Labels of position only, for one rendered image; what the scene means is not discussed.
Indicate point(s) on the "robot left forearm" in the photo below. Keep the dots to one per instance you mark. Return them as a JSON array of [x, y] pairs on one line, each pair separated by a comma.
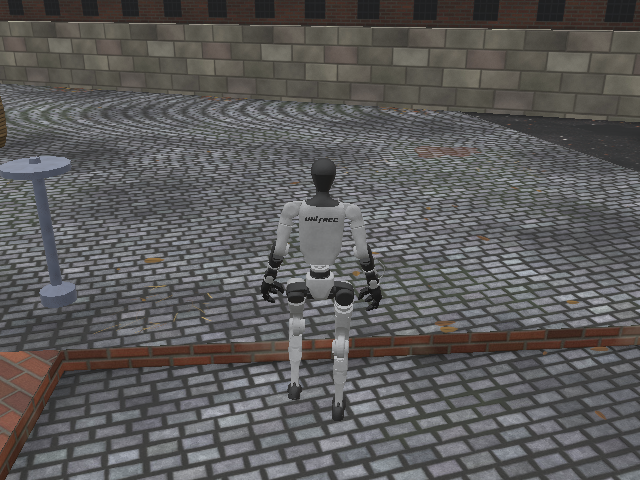
[[273, 266]]

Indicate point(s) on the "robot right forearm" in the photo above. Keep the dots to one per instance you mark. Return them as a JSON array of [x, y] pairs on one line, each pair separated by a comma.
[[369, 270]]

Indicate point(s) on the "right robot hand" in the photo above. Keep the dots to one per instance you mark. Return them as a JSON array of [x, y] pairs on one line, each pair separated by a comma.
[[375, 294]]

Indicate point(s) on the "robot left foot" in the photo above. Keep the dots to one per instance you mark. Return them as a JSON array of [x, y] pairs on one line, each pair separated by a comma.
[[294, 391]]

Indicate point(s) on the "robot right upper arm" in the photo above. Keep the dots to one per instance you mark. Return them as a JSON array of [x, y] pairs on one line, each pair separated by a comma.
[[353, 213]]

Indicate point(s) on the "robot left upper arm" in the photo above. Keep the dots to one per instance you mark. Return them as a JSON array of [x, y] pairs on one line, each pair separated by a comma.
[[290, 210]]

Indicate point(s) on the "right robot shin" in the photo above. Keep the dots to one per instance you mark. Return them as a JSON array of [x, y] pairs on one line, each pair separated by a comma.
[[340, 368]]

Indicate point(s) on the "left robot hand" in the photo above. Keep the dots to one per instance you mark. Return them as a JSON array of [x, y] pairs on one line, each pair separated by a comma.
[[265, 287]]

